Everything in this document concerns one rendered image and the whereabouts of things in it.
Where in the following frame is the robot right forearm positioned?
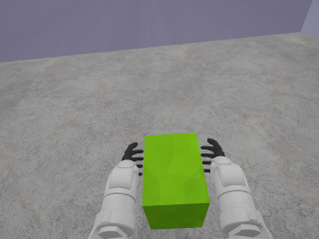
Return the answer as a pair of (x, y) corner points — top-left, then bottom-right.
(210, 156), (273, 239)

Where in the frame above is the robot left forearm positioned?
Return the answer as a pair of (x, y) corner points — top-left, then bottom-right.
(88, 159), (139, 239)

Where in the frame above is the robot left hand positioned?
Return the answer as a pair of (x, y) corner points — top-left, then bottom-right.
(121, 142), (144, 176)

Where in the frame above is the carton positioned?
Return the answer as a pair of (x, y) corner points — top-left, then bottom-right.
(142, 132), (210, 230)

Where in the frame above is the robot right hand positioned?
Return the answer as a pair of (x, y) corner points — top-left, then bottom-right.
(200, 138), (225, 173)

